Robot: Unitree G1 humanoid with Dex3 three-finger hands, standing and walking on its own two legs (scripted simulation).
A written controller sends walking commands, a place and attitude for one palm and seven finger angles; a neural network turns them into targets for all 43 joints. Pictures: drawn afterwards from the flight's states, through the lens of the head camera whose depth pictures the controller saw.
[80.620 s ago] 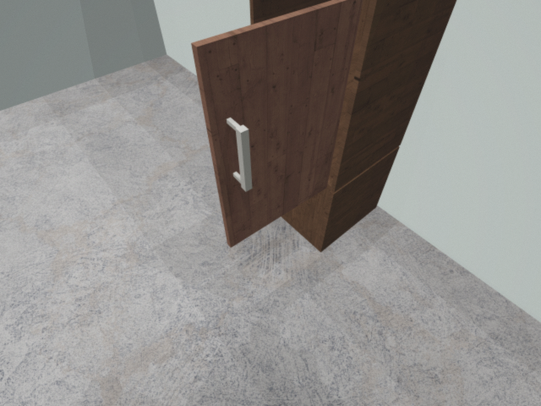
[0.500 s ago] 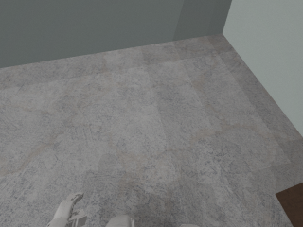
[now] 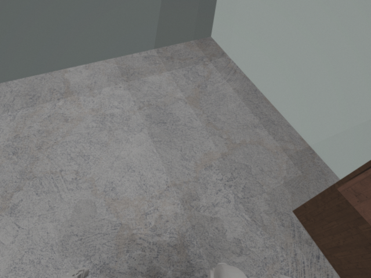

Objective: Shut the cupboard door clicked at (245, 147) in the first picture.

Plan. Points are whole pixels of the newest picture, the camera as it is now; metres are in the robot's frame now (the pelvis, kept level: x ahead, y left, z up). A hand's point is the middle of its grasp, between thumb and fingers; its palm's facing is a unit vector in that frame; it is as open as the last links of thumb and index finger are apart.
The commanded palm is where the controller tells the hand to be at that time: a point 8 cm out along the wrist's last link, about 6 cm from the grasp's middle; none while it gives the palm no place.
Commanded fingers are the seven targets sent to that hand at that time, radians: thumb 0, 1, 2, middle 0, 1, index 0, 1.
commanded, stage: turn to face it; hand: left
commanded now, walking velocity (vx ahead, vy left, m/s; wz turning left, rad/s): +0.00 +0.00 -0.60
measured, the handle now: out of the picture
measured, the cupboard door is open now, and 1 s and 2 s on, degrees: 2 2 2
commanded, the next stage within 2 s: take the last steps up to it in 1.54 s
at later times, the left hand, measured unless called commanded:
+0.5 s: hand (121, 253) +0.18 +0.17 -0.18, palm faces -0.26 -0.94 -0.20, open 7.4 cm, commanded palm none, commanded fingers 0.00 0.90 0.90 -0.20 -0.30 -0.20 -0.30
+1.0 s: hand (163, 228) +0.24 +0.07 -0.15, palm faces -0.56 -0.78 -0.28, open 7.4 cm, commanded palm none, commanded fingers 0.00 0.90 0.90 -0.20 -0.30 -0.20 -0.30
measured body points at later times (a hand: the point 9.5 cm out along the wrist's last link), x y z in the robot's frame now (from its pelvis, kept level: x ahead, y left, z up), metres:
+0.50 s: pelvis +0.04 +0.00 -0.01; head +0.09 +0.01 +0.43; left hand +0.19 +0.22 -0.16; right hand +0.06 -0.28 -0.13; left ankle +0.08 +0.11 -0.74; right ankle +0.00 -0.13 -0.73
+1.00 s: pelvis +0.04 -0.04 +0.00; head +0.07 -0.08 +0.44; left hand +0.27 +0.11 -0.13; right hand -0.07 -0.29 -0.16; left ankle +0.10 +0.10 -0.67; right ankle -0.02 -0.12 -0.74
